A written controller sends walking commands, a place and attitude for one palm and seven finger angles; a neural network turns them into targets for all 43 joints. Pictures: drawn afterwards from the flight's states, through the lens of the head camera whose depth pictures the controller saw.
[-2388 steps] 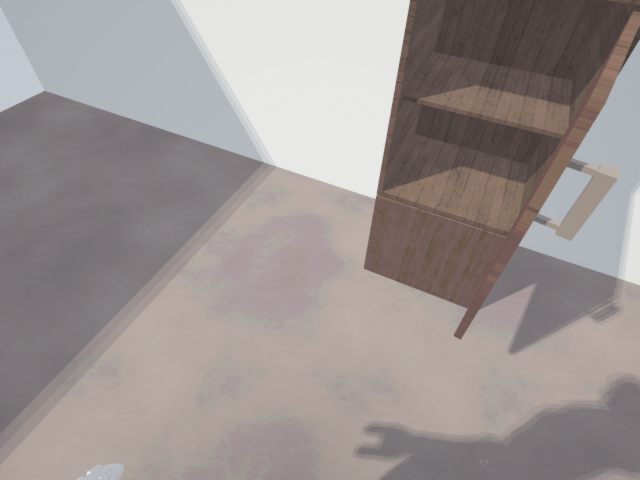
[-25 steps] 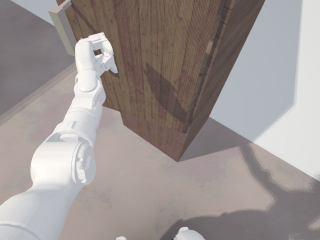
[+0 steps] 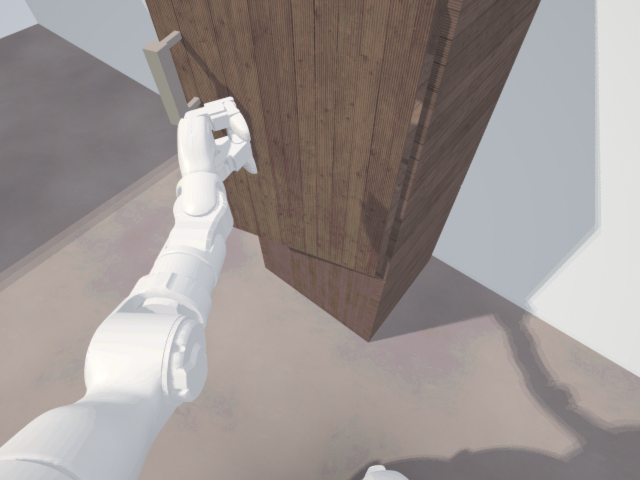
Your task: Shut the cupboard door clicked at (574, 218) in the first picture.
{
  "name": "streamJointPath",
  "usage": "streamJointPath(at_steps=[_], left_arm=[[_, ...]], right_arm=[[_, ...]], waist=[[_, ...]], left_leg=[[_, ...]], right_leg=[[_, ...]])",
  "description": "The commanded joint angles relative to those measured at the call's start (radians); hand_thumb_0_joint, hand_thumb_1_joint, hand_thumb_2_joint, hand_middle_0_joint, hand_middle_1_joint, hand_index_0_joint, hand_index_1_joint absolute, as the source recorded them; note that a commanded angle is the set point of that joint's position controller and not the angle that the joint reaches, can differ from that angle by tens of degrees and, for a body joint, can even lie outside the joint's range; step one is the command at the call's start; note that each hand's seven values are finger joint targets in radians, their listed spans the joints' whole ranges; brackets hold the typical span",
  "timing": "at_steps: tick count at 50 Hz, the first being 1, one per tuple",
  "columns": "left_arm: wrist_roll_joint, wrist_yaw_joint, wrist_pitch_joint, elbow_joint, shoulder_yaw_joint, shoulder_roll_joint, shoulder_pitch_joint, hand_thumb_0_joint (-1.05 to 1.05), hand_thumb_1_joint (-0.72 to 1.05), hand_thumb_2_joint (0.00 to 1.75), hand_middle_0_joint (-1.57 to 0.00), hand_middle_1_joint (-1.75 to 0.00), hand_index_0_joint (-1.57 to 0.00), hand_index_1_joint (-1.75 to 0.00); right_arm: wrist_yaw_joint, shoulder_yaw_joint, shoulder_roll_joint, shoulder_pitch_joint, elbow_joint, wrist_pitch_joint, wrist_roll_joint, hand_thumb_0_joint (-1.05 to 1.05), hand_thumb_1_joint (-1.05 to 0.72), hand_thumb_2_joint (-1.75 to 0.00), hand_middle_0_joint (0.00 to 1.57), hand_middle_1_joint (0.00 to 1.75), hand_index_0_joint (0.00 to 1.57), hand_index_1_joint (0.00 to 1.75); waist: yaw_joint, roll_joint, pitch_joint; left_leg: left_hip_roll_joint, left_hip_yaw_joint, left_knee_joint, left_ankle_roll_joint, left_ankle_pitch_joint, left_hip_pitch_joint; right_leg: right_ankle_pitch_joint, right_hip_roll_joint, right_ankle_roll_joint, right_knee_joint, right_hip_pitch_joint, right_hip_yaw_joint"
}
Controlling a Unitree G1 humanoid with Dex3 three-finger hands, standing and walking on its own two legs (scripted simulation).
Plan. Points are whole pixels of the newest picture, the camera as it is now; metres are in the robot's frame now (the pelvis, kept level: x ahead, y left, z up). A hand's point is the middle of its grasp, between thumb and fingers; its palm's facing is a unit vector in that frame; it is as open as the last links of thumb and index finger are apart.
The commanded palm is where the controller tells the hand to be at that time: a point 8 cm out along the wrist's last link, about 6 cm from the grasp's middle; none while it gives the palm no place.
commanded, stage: draw the hand back to the body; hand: left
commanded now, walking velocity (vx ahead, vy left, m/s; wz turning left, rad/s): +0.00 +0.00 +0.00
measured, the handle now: (177, 79) +0.69 +0.17 +0.12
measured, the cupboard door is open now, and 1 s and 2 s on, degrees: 16 16 16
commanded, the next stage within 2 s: step back with the hand held close in 1.46 s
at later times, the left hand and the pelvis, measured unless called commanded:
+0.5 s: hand (133, 242) +0.34 +0.15 +0.16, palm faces +0.11 -0.98 -0.15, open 3.1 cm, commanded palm +0.30 +0.21 +0.17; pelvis +0.00 +0.00 +0.03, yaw +0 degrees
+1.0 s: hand out of the picture +0.23 +0.26 +0.18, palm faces +0.42 -0.83 -0.37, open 5.5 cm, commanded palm +0.17 +0.30 +0.21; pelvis +0.02 +0.01 +0.04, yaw +2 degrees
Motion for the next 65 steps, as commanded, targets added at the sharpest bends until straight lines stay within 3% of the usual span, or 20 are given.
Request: streamJointPath(at_steps=[1, 5, 7, 10, 17, 19, 20, 22, 24, 27, 28, 31, 38, 42, 46, 50, 54, 56, 58, 65], left_arm=[[-0.018, -0.037, -0.058, -0.335, 0.024, 0.210, -0.233, 0.00, 0.90, 0.90, -1.30, -1.50, -1.30, -1.50], [-0.072, -0.084, -0.025, -0.558, -0.022, 0.184, -0.166, 0.00, 0.90, 0.90, -1.30, -1.50, -1.30, -1.50], [-0.092, -0.103, -0.011, -0.690, -0.065, 0.156, -0.142, 0.00, 0.90, 0.90, -1.30, -1.50, -1.30, -1.50], [-0.111, -0.128, 0.035, -0.765, -0.094, 0.140, -0.053, 0.00, 0.90, 0.90, -1.30, -1.50, -1.30, -1.50], [-0.147, -0.179, 0.160, -0.927, -0.059, 0.189, 0.216, 0.00, 0.90, 0.90, -1.22, -1.41, -1.22, -1.41], [-0.159, -0.200, 0.189, -1.000, -0.082, 0.165, 0.277, 0.00, 0.90, 0.90, -1.16, -1.35, -1.16, -1.35], [-0.083, -0.166, 0.157, -1.113, -0.149, 0.197, 0.337, 0.00, 0.90, 0.90, -1.13, -1.32, -1.13, -1.32], [-0.075, -0.140, 0.166, -1.115, -0.125, 0.211, 0.500, 0.00, 0.90, 0.90, -1.08, -1.26, -1.08, -1.26], [-0.063, -0.135, 0.170, -1.175, -0.144, 0.203, 0.504, 0.00, 0.90, 0.90, -1.02, -1.20, -1.02, -1.20], [-0.054, -0.122, 0.180, -1.262, -0.093, 0.258, 0.578, 0.00, 0.90, 0.90, -0.94, -1.11, -0.94, -1.11], [-0.050, -0.123, 0.182, -1.303, -0.105, 0.239, 0.607, 0.00, 0.90, 0.90, -0.92, -1.08, -0.92, -1.08], [-0.048, -0.116, 0.195, -1.396, -0.092, 0.248, 0.697, 0.00, 0.90, 0.90, -0.83, -0.99, -0.83, -0.99], [-0.048, -0.103, 0.211, -1.551, -0.022, 0.289, 0.913, 0.00, 0.90, 0.90, -0.64, -0.78, -0.64, -0.78], [-0.052, -0.096, 0.219, -1.568, 0.053, 0.326, 1.069, 0.00, 0.90, 0.90, -0.53, -0.66, -0.53, -0.66], [-0.054, -0.086, 0.211, -1.637, 0.126, 0.358, 1.175, 0.00, 0.90, 0.90, -0.42, -0.54, -0.42, -0.54], [-0.054, -0.078, 0.201, -1.694, 0.187, 0.387, 1.290, 0.00, 0.90, 0.90, -0.31, -0.42, -0.31, -0.42], [-0.059, -0.069, 0.191, -1.717, 0.256, 0.419, 1.394, 0.00, 0.90, 0.90, -0.20, -0.30, -0.20, -0.30], [-0.055, -0.070, 0.192, -1.690, 0.202, 0.370, 1.362, 0.00, 0.90, 0.90, -0.20, -0.30, -0.20, -0.30], [-0.048, -0.067, 0.193, -1.691, 0.182, 0.364, 1.309, 0.00, 0.90, 0.90, -0.20, -0.30, -0.20, -0.30], [-0.042, -0.057, 0.180, -1.712, 0.209, 0.392, 1.314, 0.00, 0.90, 0.90, -0.20, -0.30, -0.20, -0.30]], right_arm=[[-0.020, -0.059, -0.150, 0.081, -0.123, -0.015, 0.022, 0.00, -0.90, -0.90, 0.20, 0.30, 0.20, 0.30], [-0.041, -0.062, -0.147, 0.031, -0.143, -0.024, 0.048, 0.00, -0.90, -0.90, 0.20, 0.30, 0.20, 0.30], [-0.053, -0.063, -0.140, 0.003, -0.150, -0.038, 0.058, 0.00, -0.90, -0.90, 0.20, 0.30, 0.20, 0.30], [-0.067, -0.054, -0.134, -0.038, -0.139, -0.062, 0.069, 0.00, -0.90, -0.90, 0.20, 0.30, 0.20, 0.30], [-0.095, -0.031, -0.129, -0.153, -0.172, -0.087, 0.090, 0.00, -0.90, -0.90, 0.20, 0.30, 0.20, 0.30], [-0.099, -0.019, -0.119, -0.195, -0.190, -0.092, 0.097, 0.00, -0.90, -0.90, 0.20, 0.30, 0.20, 0.30], [-0.107, -0.021, -0.097, -0.208, -0.206, -0.081, 0.090, 0.00, -0.90, -0.90, 0.20, 0.30, 0.20, 0.30], [-0.118, -0.016, -0.105, -0.231, -0.205, -0.062, 0.086, 0.00, -0.90, -0.90, 0.20, 0.30, 0.20, 0.30], [-0.124, -0.005, -0.096, -0.262, -0.211, -0.050, 0.087, 0.00, -0.90, -0.90, 0.20, 0.30, 0.20, 0.30], [-0.132, -0.001, -0.096, -0.275, -0.213, -0.042, 0.079, 0.00, -0.90, -0.90, 0.20, 0.30, 0.20, 0.30], [-0.132, 0.006, -0.087, -0.282, -0.220, -0.041, 0.077, 0.00, -0.90, -0.90, 0.20, 0.30, 0.20, 0.30], [-0.130, 0.014, -0.082, -0.294, -0.224, -0.045, 0.069, 0.00, -0.90, -0.90, 0.20, 0.30, 0.20, 0.30], [-0.132, 0.019, -0.082, -0.310, -0.231, -0.056, 0.055, 0.00, -0.90, -0.90, 0.20, 0.30, 0.20, 0.30], [-0.132, 0.015, -0.085, -0.317, -0.222, -0.057, 0.050, 0.00, -0.90, -0.90, 0.20, 0.30, 0.20, 0.30], [-0.134, 0.007, -0.081, -0.317, -0.223, -0.067, 0.049, 0.00, -0.90, -0.90, 0.20, 0.30, 0.20, 0.30], [-0.134, 0.000, -0.080, -0.312, -0.215, -0.082, 0.051, 0.00, -0.90, -0.90, 0.20, 0.30, 0.20, 0.30], [-0.137, -0.010, -0.081, -0.305, -0.211, -0.102, 0.053, 0.00, -0.90, -0.90, 0.20, 0.30, 0.20, 0.30], [-0.138, -0.011, -0.087, -0.297, -0.202, -0.110, 0.053, 0.00, -0.90, -0.90, 0.20, 0.30, 0.20, 0.30], [-0.145, -0.018, -0.098, -0.291, -0.194, -0.118, 0.054, 0.00, -0.90, -0.90, 0.20, 0.30, 0.20, 0.30], [-0.152, -0.016, -0.092, -0.299, -0.192, -0.137, 0.049, 0.00, -0.90, -0.90, 0.20, 0.30, 0.20, 0.30]], waist=[[0.063, -0.135, -0.400], [0.065, -0.114, -0.363], [0.069, -0.066, -0.358], [0.074, -0.048, -0.279], [0.141, -0.063, -0.186], [0.150, -0.051, -0.162], [0.124, -0.080, -0.129], [0.139, -0.111, -0.064], [0.131, -0.096, -0.023], [0.142, -0.059, -0.027], [0.144, -0.014, -0.039], [0.153, 0.019, -0.041], [0.171, 0.012, -0.036], [0.187, -0.011, 0.006], [0.197, -0.020, -0.008], [0.203, 0.030, 0.002], [0.209, 0.015, 0.032], [0.192, -0.013, 0.078], [0.183, -0.013, 0.083], [0.202, -0.010, 0.029]], left_leg=[[-0.057, 0.014, -0.106, 0.026, 0.254, 0.196], [-0.049, 0.020, -0.144, 0.028, 0.239, 0.268], [-0.046, 0.021, -0.160, 0.030, 0.247, 0.324], [-0.042, 0.012, -0.193, 0.030, 0.198, 0.351], [-0.046, 0.009, -0.262, 0.029, 0.177, 0.392], [-0.046, 0.006, -0.276, 0.026, 0.187, 0.409], [-0.046, 0.014, -0.321, 0.030, 0.189, 0.448], [-0.042, 0.009, -0.347, 0.032, 0.181, 0.447], [-0.039, 0.010, -0.372, 0.030, 0.176, 0.478], [-0.038, 0.009, -0.399, 0.032, 0.194, 0.523], [-0.037, 0.007, -0.408, 0.029, 0.225, 0.541], [-0.036, 0.003, -0.422, 0.022, 0.271, 0.570], [-0.036, -0.007, -0.435, 0.018, 0.352, 0.590], [-0.034, -0.007, -0.438, 0.016, 0.355, 0.564], [-0.032, -0.004, -0.430, 0.015, 0.382, 0.563], [-0.032, 0.002, -0.419, 0.014, 0.415, 0.554], [-0.029, 0.007, -0.419, 0.016, 0.381, 0.534], [-0.031, 0.008, -0.421, 0.020, 0.358, 0.524], [-0.029, 0.009, -0.427, 0.023, 0.330, 0.537], [-0.038, 0.006, -0.425, 0.028, 0.332, 0.549]], right_leg=[[0.424, 0.038, -0.005, -0.118, 0.336, -0.005], [0.397, 0.044, -0.002, -0.167, 0.365, -0.006], [0.377, 0.046, -0.004, -0.183, 0.372, -0.009], [0.299, 0.047, -0.001, -0.218, 0.342, -0.017], [0.227, 0.033, -0.006, -0.273, 0.402, -0.021], [0.237, 0.028, -0.007, -0.275, 0.412, -0.026], [0.221, 0.016, 0.003, -0.327, 0.413, 0.000], [0.198, 0.015, 0.005, -0.362, 0.438, -0.004], [0.187, 0.014, 0.005, -0.387, 0.440, -0.005], [0.199, 0.016, 0.002, -0.418, 0.480, -0.007], [0.230, 0.012, -0.002, -0.411, 0.501, -0.013], [0.275, 0.013, -0.005, -0.419, 0.532, -0.023], [0.342, 0.011, -0.004, -0.427, 0.586, -0.033], [0.335, 0.011, -0.001, -0.434, 0.591, -0.038], [0.354, 0.009, 0.004, -0.420, 0.598, -0.043], [0.370, 0.004, 0.005, -0.414, 0.597, -0.043], [0.335, 0.004, 0.010, -0.418, 0.580, -0.042], [0.315, 0.005, 0.013, -0.425, 0.540, -0.044], [0.278, 0.004, 0.015, -0.433, 0.523, -0.042], [0.281, 0.003, 0.010, -0.425, 0.560, -0.039]])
